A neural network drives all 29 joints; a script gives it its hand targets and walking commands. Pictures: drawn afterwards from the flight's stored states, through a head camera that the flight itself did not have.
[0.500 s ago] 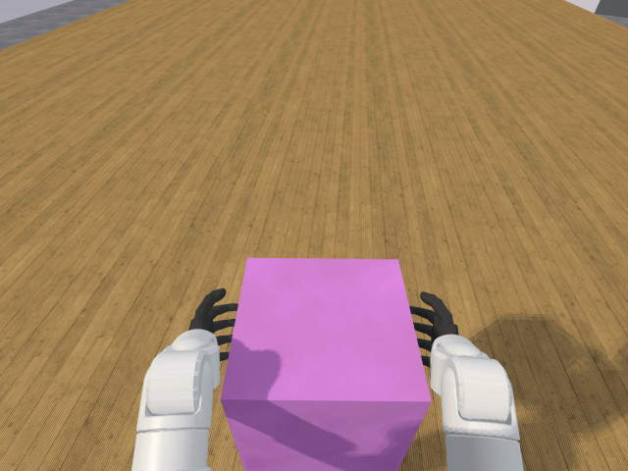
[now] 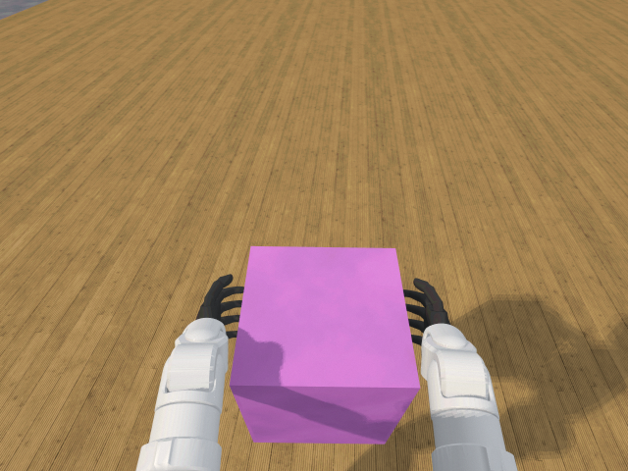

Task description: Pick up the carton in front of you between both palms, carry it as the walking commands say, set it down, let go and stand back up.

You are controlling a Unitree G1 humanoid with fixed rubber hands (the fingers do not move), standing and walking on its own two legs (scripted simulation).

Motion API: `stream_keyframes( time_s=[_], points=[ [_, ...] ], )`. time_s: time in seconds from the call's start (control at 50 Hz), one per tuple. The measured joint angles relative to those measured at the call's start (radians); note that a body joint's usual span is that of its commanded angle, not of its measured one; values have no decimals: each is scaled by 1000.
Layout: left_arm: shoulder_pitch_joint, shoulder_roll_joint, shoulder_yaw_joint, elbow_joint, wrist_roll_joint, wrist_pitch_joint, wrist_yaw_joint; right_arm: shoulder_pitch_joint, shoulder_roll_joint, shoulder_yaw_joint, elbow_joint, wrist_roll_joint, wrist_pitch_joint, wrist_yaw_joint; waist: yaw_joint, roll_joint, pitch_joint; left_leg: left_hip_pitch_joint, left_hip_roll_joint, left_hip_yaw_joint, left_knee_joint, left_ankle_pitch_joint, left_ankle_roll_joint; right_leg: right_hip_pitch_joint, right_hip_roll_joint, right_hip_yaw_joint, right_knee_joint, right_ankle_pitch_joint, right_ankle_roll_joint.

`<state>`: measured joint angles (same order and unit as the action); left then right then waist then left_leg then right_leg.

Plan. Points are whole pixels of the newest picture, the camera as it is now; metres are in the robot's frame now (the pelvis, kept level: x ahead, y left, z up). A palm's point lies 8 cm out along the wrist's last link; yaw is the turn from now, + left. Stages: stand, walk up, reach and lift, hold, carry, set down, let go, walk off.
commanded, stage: carry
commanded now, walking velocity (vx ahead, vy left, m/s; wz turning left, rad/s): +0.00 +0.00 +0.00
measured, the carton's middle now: (321, 350) +0.31 +0.00 -0.04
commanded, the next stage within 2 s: hold in 0.82 s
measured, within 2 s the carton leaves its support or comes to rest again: neither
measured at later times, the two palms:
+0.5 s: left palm (219, 328) +0.29 +0.14 +0.04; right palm (444, 334) +0.29 -0.16 +0.04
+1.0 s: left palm (232, 326) +0.29 +0.12 +0.04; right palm (460, 341) +0.28 -0.18 +0.05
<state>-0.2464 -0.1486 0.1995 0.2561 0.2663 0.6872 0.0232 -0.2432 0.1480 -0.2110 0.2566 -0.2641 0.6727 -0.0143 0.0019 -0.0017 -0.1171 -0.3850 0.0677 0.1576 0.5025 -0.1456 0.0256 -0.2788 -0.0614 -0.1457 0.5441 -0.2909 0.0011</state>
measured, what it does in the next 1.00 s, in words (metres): stands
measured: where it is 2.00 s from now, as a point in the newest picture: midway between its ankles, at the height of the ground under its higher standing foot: outside the picture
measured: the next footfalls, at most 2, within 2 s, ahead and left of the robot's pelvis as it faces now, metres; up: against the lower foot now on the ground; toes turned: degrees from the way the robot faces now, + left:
none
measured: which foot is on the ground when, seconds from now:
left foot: down 0.00-1.00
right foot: down 0.00-1.00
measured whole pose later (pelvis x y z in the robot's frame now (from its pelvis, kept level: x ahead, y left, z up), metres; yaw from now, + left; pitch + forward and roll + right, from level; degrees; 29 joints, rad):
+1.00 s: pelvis +0.01 -0.01 +0.01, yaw -4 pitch -6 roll +0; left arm -0.20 -0.14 0.16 0.16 0.26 0.73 0.02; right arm -0.22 0.14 -0.18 0.21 -0.25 0.70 -0.01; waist 0.00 -0.02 0.04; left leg -0.16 0.03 0.02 0.39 -0.13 -0.02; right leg -0.08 0.00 -0.05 0.43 -0.25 -0.02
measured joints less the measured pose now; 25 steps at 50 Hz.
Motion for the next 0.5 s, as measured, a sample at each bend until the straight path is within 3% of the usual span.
stream_keyframes(
  time_s=[0.1,0.5],
  points=[
    [26,5,-24,-54,-22,30,7,25,-5,25,-55,20,32,-7,1,-1,-2,1,2,0,-1,-1,-3,0,2,1,1,-2,-2],
    [35,7,-30,-63,-23,53,6,33,-7,33,-65,20,58,-8,-1,1,-7,4,13,-6,1,-6,-18,4,13,0,0,-9,-13]
  ],
)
